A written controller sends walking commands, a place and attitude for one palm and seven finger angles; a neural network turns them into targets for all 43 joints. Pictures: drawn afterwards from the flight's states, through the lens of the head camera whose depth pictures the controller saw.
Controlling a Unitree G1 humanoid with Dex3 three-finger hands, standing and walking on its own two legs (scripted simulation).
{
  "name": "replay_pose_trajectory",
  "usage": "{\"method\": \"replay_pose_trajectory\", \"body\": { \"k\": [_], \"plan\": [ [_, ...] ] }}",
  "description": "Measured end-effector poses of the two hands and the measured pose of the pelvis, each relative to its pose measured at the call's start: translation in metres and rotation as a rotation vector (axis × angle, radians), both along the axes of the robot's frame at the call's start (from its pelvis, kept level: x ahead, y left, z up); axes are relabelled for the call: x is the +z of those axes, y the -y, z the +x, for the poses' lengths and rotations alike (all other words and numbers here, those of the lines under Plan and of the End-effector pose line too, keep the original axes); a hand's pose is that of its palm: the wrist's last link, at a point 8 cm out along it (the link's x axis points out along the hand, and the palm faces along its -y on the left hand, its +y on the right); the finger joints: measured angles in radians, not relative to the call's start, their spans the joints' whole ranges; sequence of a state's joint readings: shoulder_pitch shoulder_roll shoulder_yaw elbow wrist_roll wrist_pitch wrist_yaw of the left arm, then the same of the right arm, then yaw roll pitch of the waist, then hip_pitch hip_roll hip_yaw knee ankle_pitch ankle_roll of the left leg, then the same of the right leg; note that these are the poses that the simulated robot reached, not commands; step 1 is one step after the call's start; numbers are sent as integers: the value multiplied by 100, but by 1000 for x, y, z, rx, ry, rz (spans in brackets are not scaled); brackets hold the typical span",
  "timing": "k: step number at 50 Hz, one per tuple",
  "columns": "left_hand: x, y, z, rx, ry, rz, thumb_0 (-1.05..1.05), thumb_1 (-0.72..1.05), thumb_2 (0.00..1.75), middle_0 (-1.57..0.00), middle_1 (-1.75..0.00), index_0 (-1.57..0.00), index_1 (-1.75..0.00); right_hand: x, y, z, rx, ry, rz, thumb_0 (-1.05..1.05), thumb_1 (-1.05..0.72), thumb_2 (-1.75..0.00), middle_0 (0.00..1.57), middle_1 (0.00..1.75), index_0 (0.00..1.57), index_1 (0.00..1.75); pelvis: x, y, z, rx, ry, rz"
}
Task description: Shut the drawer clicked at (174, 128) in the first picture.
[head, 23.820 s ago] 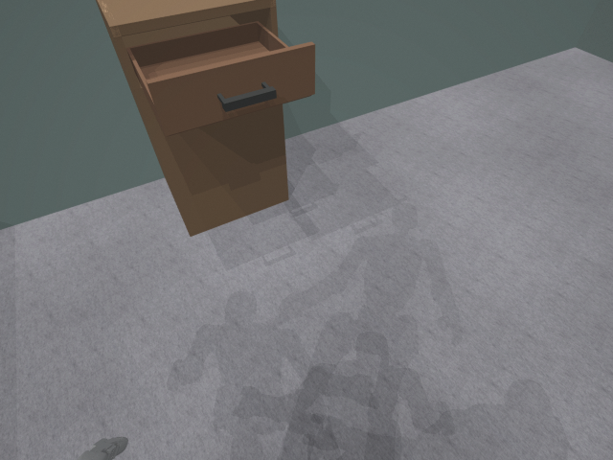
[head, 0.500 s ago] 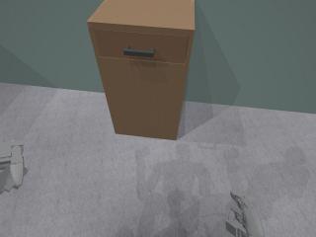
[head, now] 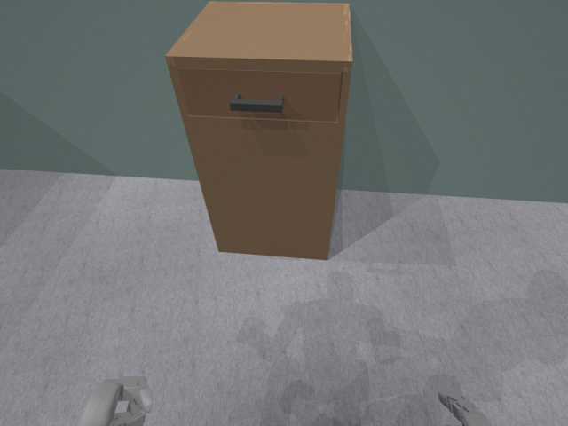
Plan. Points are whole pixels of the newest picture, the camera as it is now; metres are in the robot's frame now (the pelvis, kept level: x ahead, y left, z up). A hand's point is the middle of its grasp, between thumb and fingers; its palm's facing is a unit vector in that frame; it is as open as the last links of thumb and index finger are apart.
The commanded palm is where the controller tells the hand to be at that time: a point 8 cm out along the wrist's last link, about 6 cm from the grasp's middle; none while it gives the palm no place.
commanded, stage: let the arm hang, fingers relaxed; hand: left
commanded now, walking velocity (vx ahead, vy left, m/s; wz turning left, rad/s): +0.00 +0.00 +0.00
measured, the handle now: (257, 101) +0.89 +0.11 +0.00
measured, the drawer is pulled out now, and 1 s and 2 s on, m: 0.00 0.00 0.00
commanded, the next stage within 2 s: look to check the result in 0.90 s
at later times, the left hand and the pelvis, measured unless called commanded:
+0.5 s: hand out of the picture -0.03 +0.21 -0.16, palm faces +0.01 -0.96 -0.27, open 6.5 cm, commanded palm none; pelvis -0.01 +0.00 +0.01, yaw +0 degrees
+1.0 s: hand out of the picture +0.03 +0.16 -0.16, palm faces +0.01 -0.98 -0.21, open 7.3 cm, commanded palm none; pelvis +0.00 -0.02 +0.01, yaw +0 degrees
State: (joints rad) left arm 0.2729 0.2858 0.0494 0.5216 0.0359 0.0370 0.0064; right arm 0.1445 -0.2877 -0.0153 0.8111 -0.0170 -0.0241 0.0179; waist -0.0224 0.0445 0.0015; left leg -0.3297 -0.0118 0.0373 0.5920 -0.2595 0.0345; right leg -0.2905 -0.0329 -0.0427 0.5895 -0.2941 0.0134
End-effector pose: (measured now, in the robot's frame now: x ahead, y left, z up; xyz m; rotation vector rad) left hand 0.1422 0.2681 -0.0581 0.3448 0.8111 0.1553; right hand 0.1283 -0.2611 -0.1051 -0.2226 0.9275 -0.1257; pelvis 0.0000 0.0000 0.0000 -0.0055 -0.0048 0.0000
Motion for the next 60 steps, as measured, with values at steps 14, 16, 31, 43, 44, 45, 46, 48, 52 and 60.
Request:
{"method": "replay_pose_trajectory", "body": {
  "k": [14,16,31,43,44,45,46,48,52,60],
  "plan": [
    [-72,19,-177,192,-594,-126,1,91,90,-76,-94,-76,-93,-17,-8,-133,-77,-456,-9,1,-90,-90,20,30,20,30,10,6,-13,13,14,-16],
    [-69,15,-186,205,-621,-114,1,91,90,-68,-85,-68,-85,-20,-12,-140,-87,-473,8,1,-90,-90,20,30,20,30,11,5,-13,11,16,-15],
    [-65,29,-146,179,-538,-116,1,91,90,-25,-36,-25,-36,-33,-32,-137,-107,-450,85,0,-91,-90,20,30,20,30,13,6,-11,-3,23,1],
    [-69,58,-115,146,-495,-159,0,91,90,-20,-30,-21,-30,-30,-21,-131,-127,-450,78,0,-91,-90,20,30,20,30,14,16,-1,-6,25,4],
    [-69,59,-115,148,-497,-159,0,92,90,-20,-30,-21,-30,-30,-21,-131,-127,-453,77,0,-91,-90,19,30,20,30,14,17,0,-6,25,4],
    [-69,60,-115,149,-500,-159,0,92,90,-20,-30,-21,-30,-30,-20,-131,-128,-456,77,0,-91,-90,19,30,20,30,14,18,1,-6,25,4],
    [-69,60,-115,151,-502,-159,0,92,90,-20,-30,-21,-30,-30,-19,-131,-129,-458,77,0,-91,-90,19,30,20,30,14,19,1,-6,26,4],
    [-69,61,-116,156,-509,-158,0,92,90,-20,-30,-21,-30,-30,-18,-130,-129,-464,76,0,-91,-90,19,30,20,30,15,21,3,-5,27,4],
    [-69,64,-120,167,-524,-155,0,91,90,-20,-30,-20,-30,-31,-16,-129,-126,-473,79,0,-91,-90,19,30,20,30,15,24,5,-3,28,4],
    [-68,70,-130,185,-559,-154,0,91,90,-20,-30,-20,-30,-32,-13,-126,-121,-482,85,0,-91,-90,19,30,20,30,15,29,9,-3,28,4]
  ]
}}
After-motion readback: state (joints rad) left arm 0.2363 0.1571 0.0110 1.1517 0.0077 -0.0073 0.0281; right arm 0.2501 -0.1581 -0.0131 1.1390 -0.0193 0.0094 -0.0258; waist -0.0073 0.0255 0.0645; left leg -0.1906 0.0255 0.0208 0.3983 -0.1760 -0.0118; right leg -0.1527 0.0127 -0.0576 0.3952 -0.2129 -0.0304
